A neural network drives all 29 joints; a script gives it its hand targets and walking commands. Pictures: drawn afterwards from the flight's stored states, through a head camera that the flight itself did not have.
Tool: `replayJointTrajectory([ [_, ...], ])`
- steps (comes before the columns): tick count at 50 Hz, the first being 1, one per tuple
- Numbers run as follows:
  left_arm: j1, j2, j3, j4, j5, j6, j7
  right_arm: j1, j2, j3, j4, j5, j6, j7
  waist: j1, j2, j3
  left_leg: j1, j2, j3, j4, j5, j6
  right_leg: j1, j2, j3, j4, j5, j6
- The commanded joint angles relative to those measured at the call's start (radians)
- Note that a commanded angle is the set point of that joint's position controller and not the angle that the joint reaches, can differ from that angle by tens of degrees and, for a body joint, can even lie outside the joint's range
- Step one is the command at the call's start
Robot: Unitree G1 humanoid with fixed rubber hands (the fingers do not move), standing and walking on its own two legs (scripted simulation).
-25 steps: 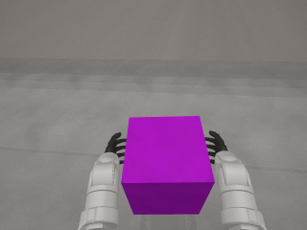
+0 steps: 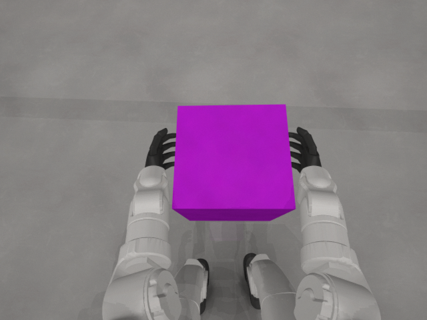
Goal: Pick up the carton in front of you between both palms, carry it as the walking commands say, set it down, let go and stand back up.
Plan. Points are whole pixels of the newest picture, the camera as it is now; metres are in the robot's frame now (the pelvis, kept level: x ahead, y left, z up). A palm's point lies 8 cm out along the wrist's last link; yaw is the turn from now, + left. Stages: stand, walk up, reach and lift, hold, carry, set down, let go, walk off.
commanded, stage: set down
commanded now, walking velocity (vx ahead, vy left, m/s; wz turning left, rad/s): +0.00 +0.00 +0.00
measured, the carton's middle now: (230, 171) +0.39 -0.02 -0.14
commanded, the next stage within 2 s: none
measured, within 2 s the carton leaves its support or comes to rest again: rests again in 1.88 s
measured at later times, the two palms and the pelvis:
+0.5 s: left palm (178, 161) +0.44 +0.11 -0.20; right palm (294, 165) +0.41 -0.19 -0.20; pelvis -0.01 +0.00 -0.12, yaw +1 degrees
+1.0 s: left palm (193, 162) +0.49 +0.09 -0.36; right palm (286, 171) +0.44 -0.21 -0.36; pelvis -0.04 +0.00 -0.25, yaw +1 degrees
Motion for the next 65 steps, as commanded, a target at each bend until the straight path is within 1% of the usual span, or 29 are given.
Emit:
replayJointTrajectory([
  [1,-0.475,-0.809,-0.533,0.030,-0.172,-0.130,-0.148,-0.491,0.786,0.543,0.037,0.177,-0.127,0.166,-0.007,-0.005,-0.826,0.093,-0.084,0.024,0.054,0.326,-0.002,0.239,0.078,-0.020,0.090,0.394,0.016],
  [3,-0.508,-0.842,-0.628,-0.020,-0.215,-0.154,-0.138,-0.520,0.808,0.626,-0.008,0.222,-0.153,0.170,-0.012,-0.006,-1.023,0.070,-0.086,0.023,0.128,0.412,-0.011,0.203,0.081,-0.024,0.165,0.484,0.022],
  [5,-0.527,-0.857,-0.708,-0.069,-0.253,-0.159,-0.125,-0.535,0.817,0.692,-0.049,0.259,-0.158,0.168,-0.017,-0.002,-1.192,0.051,-0.087,0.023,0.189,0.480,-0.019,0.169,0.084,-0.026,0.227,0.547,0.027],
  [6,-0.525,-0.864,-0.732,-0.082,-0.264,-0.155,-0.119,-0.534,0.818,0.713,-0.060,0.272,-0.154,0.168,-0.020,-0.001,-1.241,0.047,-0.088,0.023,0.213,0.496,-0.022,0.131,0.086,-0.028,0.248,0.550,0.031],
  [8,-0.521,-0.873,-0.747,-0.086,-0.271,-0.137,-0.115,-0.527,0.818,0.722,-0.058,0.283,-0.137,0.173,-0.026,0.011,-1.260,0.001,-0.089,0.022,0.249,0.472,-0.028,0.042,0.089,-0.030,0.277,0.504,0.032],
  [10,-0.521,-0.880,-0.731,-0.065,-0.266,-0.109,-0.120,-0.527,0.819,0.702,-0.036,0.280,-0.110,0.183,-0.031,0.017,-1.211,-0.082,-0.092,0.029,0.269,0.385,-0.032,-0.042,0.091,-0.035,0.298,0.421,0.030],
  [14,-0.559,-0.882,-0.658,0.004,-0.240,-0.050,-0.142,-0.564,0.819,0.626,0.032,0.253,-0.053,0.208,-0.037,0.023,-1.081,-0.256,-0.098,0.047,0.300,0.193,-0.028,-0.193,0.092,-0.051,0.336,0.241,0.028],
  [16,-0.590,-0.874,-0.622,0.035,-0.232,-0.032,-0.150,-0.592,0.813,0.588,0.062,0.239,-0.032,0.214,-0.043,0.024,-1.049,-0.321,-0.102,0.051,0.324,0.142,-0.025,-0.251,0.093,-0.058,0.361,0.193,0.026],
  [18,-0.624,-0.864,-0.592,0.062,-0.227,-0.023,-0.153,-0.620,0.806,0.556,0.087,0.230,-0.022,0.217,-0.048,0.027,-1.041,-0.378,-0.106,0.055,0.356,0.120,-0.024,-0.301,0.094,-0.062,0.392,0.176,0.026],
  [24,-0.741,-0.824,-0.552,0.108,-0.231,-0.033,-0.135,-0.726,0.775,0.514,0.114,0.235,-0.026,0.205,-0.060,0.032,-1.114,-0.508,-0.120,0.072,0.473,0.112,-0.029,-0.411,0.100,-0.074,0.505,0.186,0.037],
  [32,-0.909,-0.788,-0.563,0.120,-0.270,-0.029,-0.099,-0.899,0.737,0.538,0.089,0.295,-0.018,0.177,-0.069,0.029,-1.277,-0.606,-0.138,0.104,0.631,0.072,-0.035,-0.503,0.110,-0.099,0.650,0.160,0.058],
  [36,-0.991,-0.768,-0.561,0.129,-0.290,-0.017,-0.089,-0.979,0.721,0.539,0.085,0.316,-0.004,0.166,-0.077,0.026,-1.317,-0.654,-0.144,0.116,0.699,0.044,-0.034,-0.540,0.111,-0.111,0.711,0.137,0.064],
  [43,-1.107,-0.720,-0.521,0.183,-0.298,0.001,-0.085,-1.088,0.683,0.499,0.111,0.322,0.017,0.162,-0.092,0.039,-1.289,-0.752,-0.148,0.134,0.800,-0.008,-0.031,-0.629,0.106,-0.127,0.803,0.094,0.069],
  [51,-1.211,-0.652,-0.484,0.240,-0.307,-0.002,-0.080,-1.202,0.615,0.451,0.131,0.327,0.014,0.168,-0.114,0.054,-1.237,-0.835,-0.145,0.144,0.909,-0.033,-0.027,-0.724,0.097,-0.142,0.907,0.070,0.068],
  [57,-1.289,-0.599,-0.503,0.251,-0.339,-0.009,-0.069,-1.283,0.568,0.453,0.127,0.356,0.005,0.173,-0.127,0.059,-1.234,-0.855,-0.139,0.148,0.995,-0.019,-0.026,-0.764,0.088,-0.151,0.990,0.082,0.069],
  [65,-1.382,-0.538,-0.567,0.247,-0.409,-0.022,-0.060,-1.378,0.505,0.490,0.117,0.423,-0.010,0.172,-0.144,0.068,-1.236,-0.853,-0.128,0.151,1.119,0.024,-0.018,-0.780,0.074,-0.157,1.105,0.133,0.067],
])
